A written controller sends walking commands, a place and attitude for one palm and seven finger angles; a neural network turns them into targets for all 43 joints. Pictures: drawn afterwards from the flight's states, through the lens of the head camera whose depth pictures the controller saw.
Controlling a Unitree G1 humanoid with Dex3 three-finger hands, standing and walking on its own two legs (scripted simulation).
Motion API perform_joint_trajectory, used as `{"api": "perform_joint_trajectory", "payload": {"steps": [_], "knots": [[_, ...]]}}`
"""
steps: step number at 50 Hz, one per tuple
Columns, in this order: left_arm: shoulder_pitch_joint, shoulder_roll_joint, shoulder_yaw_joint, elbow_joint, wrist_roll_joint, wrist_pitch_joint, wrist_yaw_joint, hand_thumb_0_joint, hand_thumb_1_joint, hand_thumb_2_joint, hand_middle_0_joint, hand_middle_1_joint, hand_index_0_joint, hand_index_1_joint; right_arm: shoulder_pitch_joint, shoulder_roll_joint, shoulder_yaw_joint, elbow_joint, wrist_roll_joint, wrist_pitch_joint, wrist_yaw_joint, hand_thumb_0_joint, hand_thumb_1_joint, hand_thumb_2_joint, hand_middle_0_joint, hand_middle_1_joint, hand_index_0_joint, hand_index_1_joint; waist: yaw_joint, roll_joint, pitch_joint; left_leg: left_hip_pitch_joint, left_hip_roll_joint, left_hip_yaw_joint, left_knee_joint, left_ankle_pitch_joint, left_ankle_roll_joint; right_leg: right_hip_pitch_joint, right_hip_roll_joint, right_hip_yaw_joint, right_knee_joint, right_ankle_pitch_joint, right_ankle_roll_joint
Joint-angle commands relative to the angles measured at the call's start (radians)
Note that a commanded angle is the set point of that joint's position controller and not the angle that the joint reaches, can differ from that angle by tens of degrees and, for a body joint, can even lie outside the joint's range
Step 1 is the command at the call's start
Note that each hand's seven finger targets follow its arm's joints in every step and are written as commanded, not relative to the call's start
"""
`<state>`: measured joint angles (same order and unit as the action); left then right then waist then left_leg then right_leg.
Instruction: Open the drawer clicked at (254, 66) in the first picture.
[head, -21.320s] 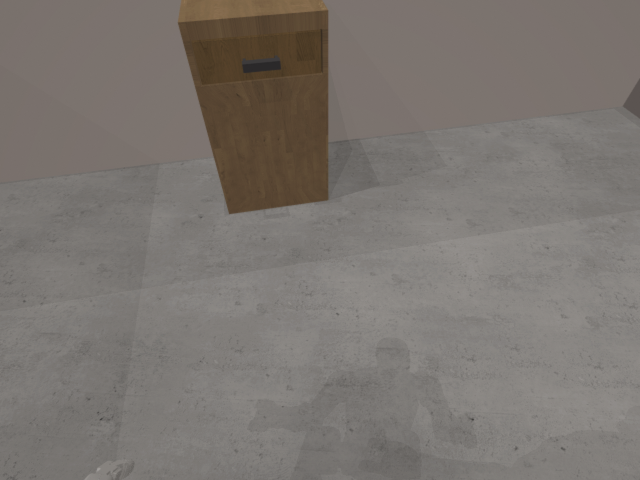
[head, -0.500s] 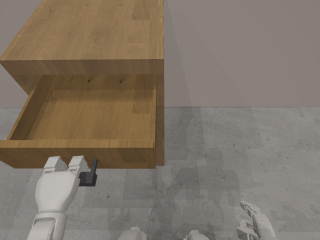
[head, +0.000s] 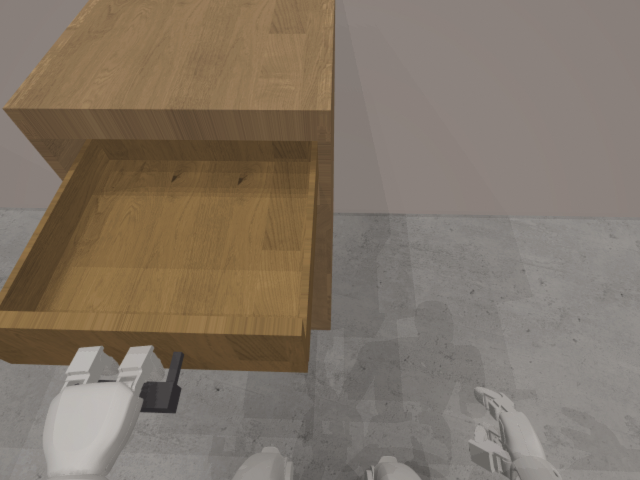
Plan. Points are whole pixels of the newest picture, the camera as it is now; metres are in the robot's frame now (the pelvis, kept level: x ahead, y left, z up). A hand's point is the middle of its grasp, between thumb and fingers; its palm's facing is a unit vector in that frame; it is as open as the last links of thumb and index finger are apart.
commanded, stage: pull the drawer open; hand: left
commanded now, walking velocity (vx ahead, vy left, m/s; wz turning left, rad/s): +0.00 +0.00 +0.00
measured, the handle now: (128, 376) +0.23 +0.25 +0.00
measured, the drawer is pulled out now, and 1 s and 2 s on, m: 0.30 0.29 0.28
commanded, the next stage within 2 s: open the thumb to release the handle in 0.10 s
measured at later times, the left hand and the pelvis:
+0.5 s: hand (124, 417) +0.19 +0.25 -0.02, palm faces +0.01 -0.03 -1.00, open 7.9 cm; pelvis -0.02 -0.01 +0.00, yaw +2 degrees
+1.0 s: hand (126, 415) +0.20 +0.25 -0.02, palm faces +0.00 -0.06 -1.00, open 13.4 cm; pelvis -0.04 -0.02 +0.00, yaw +3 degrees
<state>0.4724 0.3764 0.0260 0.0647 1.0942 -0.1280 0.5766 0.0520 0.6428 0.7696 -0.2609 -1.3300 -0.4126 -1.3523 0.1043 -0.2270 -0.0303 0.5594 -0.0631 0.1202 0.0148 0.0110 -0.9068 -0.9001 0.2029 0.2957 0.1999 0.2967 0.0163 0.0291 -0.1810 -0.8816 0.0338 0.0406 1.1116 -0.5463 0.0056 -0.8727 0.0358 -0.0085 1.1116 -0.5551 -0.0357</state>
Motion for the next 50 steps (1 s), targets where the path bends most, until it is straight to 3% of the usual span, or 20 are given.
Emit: {"api": "perform_joint_trajectory", "payload": {"steps": [1,5,9,10,12,14,15,18,21,26,30,34,35,36,39,40,44,45,46,50], "knots": [[0.199,0.172,0.201,-0.164,-0.041,0.023,0.060,0.000,0.900,0.900,-0.400,-1.350,-0.400,-1.350,-0.075,-0.103,-0.046,-0.154,0.001,-0.037,-0.007,0.000,-0.900,-0.900,0.200,0.300,0.200,0.300,0.074,0.010,-0.237,0.180,-0.066,-0.017,-0.096,0.399,0.021,0.170,0.007,0.005,-0.128,0.527,-0.020],[0.265,0.207,0.247,-0.173,-0.050,0.011,0.056,0.000,0.900,0.900,-0.400,-1.350,-0.400,-1.350,-0.095,-0.097,-0.041,-0.155,0.004,-0.028,-0.004,0.000,-0.900,-0.900,0.200,0.300,0.200,0.300,0.105,0.026,-0.265,0.177,-0.074,-0.012,-0.094,0.416,0.017,0.192,0.009,0.028,-0.118,0.550,-0.024],[0.276,0.185,0.230,-0.185,-0.053,0.014,0.053,0.000,0.900,0.900,-0.400,-1.350,-0.400,-1.350,-0.100,-0.097,-0.043,-0.160,0.004,-0.025,0.000,0.000,-0.900,-0.900,0.200,0.300,0.200,0.300,0.091,0.030,-0.246,0.171,-0.069,-0.015,-0.093,0.422,0.020,0.185,0.008,0.023,-0.120,0.563,-0.024],[-0.174,0.209,0.182,-0.185,-0.030,0.012,0.067,0.000,0.900,0.900,-0.400,-1.350,-0.400,-1.350,-0.096,-0.125,-0.040,-0.112,-0.006,-0.019,-0.010,0.000,-0.900,-0.900,0.200,0.300,0.200,0.300,-0.022,0.004,-0.207,0.149,-0.063,-0.035,-0.041,0.346,0.021,0.032,-0.002,0.045,-0.113,0.480,-0.012],[-0.135,0.212,0.224,-0.096,-0.010,0.006,0.084,0.000,0.760,0.840,-0.390,-1.335,-0.390,-1.335,-0.065,-0.114,-0.052,-0.106,-0.010,-0.035,-0.027,0.000,-0.900,-0.900,0.200,0.300,0.200,0.300,0.021,0.014,-0.245,0.138,-0.062,-0.027,-0.039,0.319,0.023,0.050,0.004,0.006,-0.105,0.414,-0.009],[-0.142,0.201,0.205,-0.090,-0.014,0.021,0.087,0.000,0.620,0.780,-0.380,-1.320,-0.380,-1.320,-0.052,-0.120,-0.057,-0.112,-0.006,-0.038,-0.030,0.000,-0.900,-0.900,0.200,0.300,0.200,0.300,0.019,0.012,-0.274,0.164,-0.061,-0.029,-0.047,0.337,0.025,0.060,0.006,0.004,-0.111,0.423,-0.012],[-0.139,0.216,0.213,-0.088,-0.015,0.033,0.089,0.000,0.550,0.750,-0.375,-1.313,-0.375,-1.313,-0.056,-0.121,-0.056,-0.111,-0.002,-0.031,-0.032,0.000,-0.900,-0.900,0.200,0.300,0.200,0.300,0.032,0.015,-0.298,0.177,-0.065,-0.024,-0.054,0.342,0.022,0.076,0.004,0.010,-0.114,0.421,-0.011],[-0.196,0.214,0.172,-0.047,-0.024,0.085,0.068,0.000,0.340,0.660,-0.360,-1.290,-0.360,-1.290,-0.048,-0.122,-0.054,-0.109,0.011,-0.024,-0.048,0.000,-0.900,-0.900,0.200,0.300,0.200,0.300,0.017,-0.037,-0.273,0.159,-0.066,-0.021,-0.073,0.300,0.029,0.131,0.002,0.008,-0.157,0.405,-0.001],[-0.277,0.225,0.142,-0.013,-0.028,0.109,0.038,0.000,0.130,0.570,-0.345,-1.268,-0.345,-1.268,-0.045,-0.120,-0.043,-0.098,0.020,-0.020,-0.070,0.000,-0.900,-0.900,0.200,0.300,0.200,0.300,0.008,-0.033,-0.248,0.162,-0.066,-0.022,-0.097,0.269,0.033,0.145,0.001,0.009,-0.188,0.363,0.002],[-0.374,0.240,0.127,0.052,-0.038,0.095,-0.004,0.000,-0.220,0.420,-0.320,-1.230,-0.320,-1.230,-0.048,-0.115,-0.032,-0.080,0.027,-0.031,-0.091,0.000,-0.900,-0.900,0.200,0.300,0.200,0.300,-0.003,-0.049,-0.181,0.132,-0.065,-0.020,-0.118,0.202,0.038,0.144,-0.005,0.024,-0.236,0.269,0.008],[-0.419,0.263,0.145,0.070,-0.045,0.050,-0.022,0.000,-0.500,0.300,-0.300,-1.200,-0.300,-1.200,-0.054,-0.107,-0.027,-0.073,0.029,-0.049,-0.096,0.000,-0.900,-0.900,0.200,0.300,0.200,0.300,0.012,-0.024,-0.196,0.101,-0.070,-0.012,-0.114,0.169,0.036,0.154,-0.017,0.051,-0.254,0.198,0.011],[-0.467,0.259,0.139,0.106,-0.050,0.024,-0.023,0.000,-0.500,0.300,-0.300,-1.200,-0.300,-1.200,-0.038,-0.109,-0.032,-0.069,0.032,-0.069,-0.093,0.000,-0.900,-0.900,0.200,0.300,0.200,0.300,-0.005,-0.038,-0.162,0.069,-0.068,-0.017,-0.105,0.133,0.039,0.135,-0.018,0.059,-0.269,0.129,0.008],[-0.477,0.285,0.163,0.102,-0.042,0.016,-0.019,0.000,-0.500,0.300,-0.300,-1.200,-0.300,-1.200,-0.049,-0.108,-0.031,-0.070,0.029,-0.067,-0.095,0.000,-0.900,-0.900,0.200,0.300,0.200,0.300,0.011,-0.039,-0.185,0.058,-0.073,-0.013,-0.099,0.123,0.036,0.130,-0.021,0.073,-0.269,0.093,0.011],[-0.471,0.264,0.138,0.124,-0.042,0.018,-0.019,0.000,-0.500,0.300,-0.300,-1.200,-0.300,-1.200,-0.038,-0.109,-0.035,-0.073,0.033,-0.074,-0.095,0.000,-0.900,-0.900,0.200,0.300,0.200,0.300,0.001,-0.029,-0.153,0.053,-0.071,-0.016,-0.097,0.113,0.038,0.123,-0.020,0.073,-0.277,0.082,0.007],[-0.518,0.274,0.145,0.125,-0.044,0.014,-0.013,0.000,-0.500,0.300,-0.300,-1.200,-0.300,-1.200,-0.031,-0.112,-0.037,-0.067,0.033,-0.080,-0.094,0.000,-0.900,-0.900,0.200,0.300,0.200,0.300,-0.002,-0.035,-0.185,0.050,-0.071,-0.016,-0.095,0.114,0.039,0.128,-0.022,0.074,-0.273,0.072,0.007],[-0.426,0.179,0.070,-0.016,-0.061,0.013,-0.016,0.000,-0.500,0.300,-0.300,-1.200,-0.300,-1.200,-0.050,-0.101,-0.041,-0.105,0.031,-0.086,-0.082,0.000,-0.900,-0.900,0.200,0.300,0.200,0.300,0.026,0.018,-0.261,0.121,-0.080,-0.013,-0.125,0.140,0.036,0.173,-0.025,0.082,-0.287,0.093,0.005],[-0.466,0.213,0.090,0.048,-0.060,0.040,-0.015,0.000,-0.500,0.300,-0.300,-1.200,-0.300,-1.200,-0.031,-0.115,-0.038,-0.077,0.030,-0.090,-0.087,0.000,-0.900,-0.900,0.200,0.300,0.200,0.300,-0.019,-0.069,-0.180,0.103,-0.070,-0.023,-0.133,0.128,0.040,0.149,-0.020,0.055,-0.296,0.104,0.011],[-0.492,0.223,0.088,0.054,-0.046,0.041,-0.017,0.000,-0.500,0.300,-0.300,-1.200,-0.300,-1.200,-0.043,-0.111,-0.033,-0.074,0.028,-0.085,-0.089,0.000,-0.900,-0.900,0.200,0.300,0.200,0.300,-0.007,-0.072,-0.187,0.087,-0.074,-0.015,-0.130,0.113,0.038,0.144,-0.026,0.069,-0.302,0.071,0.015],[-0.502,0.218,0.075,0.081,-0.042,0.045,-0.021,0.000,-0.500,0.300,-0.300,-1.200,-0.300,-1.200,-0.031,-0.112,-0.037,-0.072,0.030,-0.090,-0.091,0.000,-0.900,-0.900,0.200,0.300,0.200,0.300,-0.017,-0.063,-0.151,0.080,-0.071,-0.018,-0.131,0.105,0.040,0.141,-0.025,0.068,-0.309,0.066,0.011],[-0.591,0.230,0.071,0.089,-0.027,0.039,-0.024,0.000,-0.500,0.300,-0.300,-1.200,-0.300,-1.200,-0.025,-0.112,-0.034,-0.060,0.030,-0.085,-0.095,0.000,-0.900,-0.900,0.200,0.300,0.200,0.300,-0.017,-0.029,-0.178,0.114,-0.074,-0.017,-0.140,0.102,0.041,0.113,-0.023,0.055,-0.304,0.049,0.010]]}}
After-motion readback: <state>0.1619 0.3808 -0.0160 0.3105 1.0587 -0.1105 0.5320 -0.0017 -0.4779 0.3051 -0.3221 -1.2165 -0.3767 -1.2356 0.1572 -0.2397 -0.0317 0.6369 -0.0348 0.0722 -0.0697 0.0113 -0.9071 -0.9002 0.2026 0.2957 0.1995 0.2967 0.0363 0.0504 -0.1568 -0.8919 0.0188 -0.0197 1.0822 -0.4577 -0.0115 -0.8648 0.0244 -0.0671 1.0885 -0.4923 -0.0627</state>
